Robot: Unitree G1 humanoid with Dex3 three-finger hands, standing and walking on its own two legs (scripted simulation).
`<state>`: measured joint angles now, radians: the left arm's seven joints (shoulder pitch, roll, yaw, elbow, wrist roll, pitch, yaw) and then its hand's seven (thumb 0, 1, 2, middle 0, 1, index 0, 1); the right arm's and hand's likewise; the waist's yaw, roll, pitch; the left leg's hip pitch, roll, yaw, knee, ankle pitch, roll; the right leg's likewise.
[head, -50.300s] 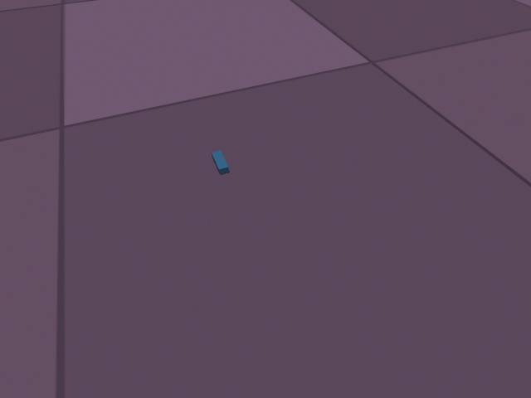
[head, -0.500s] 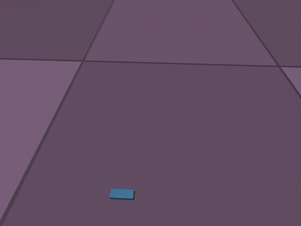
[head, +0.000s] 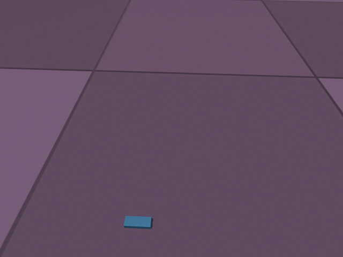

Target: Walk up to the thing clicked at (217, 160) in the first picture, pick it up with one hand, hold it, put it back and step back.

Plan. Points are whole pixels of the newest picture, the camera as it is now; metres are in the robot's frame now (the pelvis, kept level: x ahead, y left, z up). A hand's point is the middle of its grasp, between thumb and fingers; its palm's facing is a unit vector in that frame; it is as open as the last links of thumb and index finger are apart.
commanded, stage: stand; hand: left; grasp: from above
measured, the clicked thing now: (138, 222) +0.42 +0.21 -0.77
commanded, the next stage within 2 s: step back in 0.26 s
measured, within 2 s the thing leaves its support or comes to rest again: neither
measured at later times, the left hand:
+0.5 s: hand out of the picture +0.06 +0.27 -0.17, palm faces +0.01 -0.93 -0.38, open 7.4 cm
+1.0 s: hand out of the picture -0.06 +0.30 -0.18, palm faces -0.10 -0.92 -0.37, open 7.4 cm
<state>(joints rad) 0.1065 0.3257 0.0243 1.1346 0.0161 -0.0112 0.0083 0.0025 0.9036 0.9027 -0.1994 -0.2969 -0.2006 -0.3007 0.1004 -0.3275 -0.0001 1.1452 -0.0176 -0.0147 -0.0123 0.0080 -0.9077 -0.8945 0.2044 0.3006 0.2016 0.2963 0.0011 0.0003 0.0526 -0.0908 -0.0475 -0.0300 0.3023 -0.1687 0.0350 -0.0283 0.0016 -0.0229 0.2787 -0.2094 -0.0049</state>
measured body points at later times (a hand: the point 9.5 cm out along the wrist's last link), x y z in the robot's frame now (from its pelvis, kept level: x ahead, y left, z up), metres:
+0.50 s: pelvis -0.05 +0.00 -0.02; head +0.01 +0.01 +0.43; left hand +0.06 +0.32 -0.14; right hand +0.06 -0.31 -0.14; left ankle +0.00 +0.10 -0.75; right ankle -0.03 -0.11 -0.75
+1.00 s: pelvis -0.14 +0.02 -0.02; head -0.09 +0.04 +0.42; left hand -0.06 +0.35 -0.16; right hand -0.06 -0.29 -0.13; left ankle +0.00 +0.10 -0.75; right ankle -0.21 -0.13 -0.71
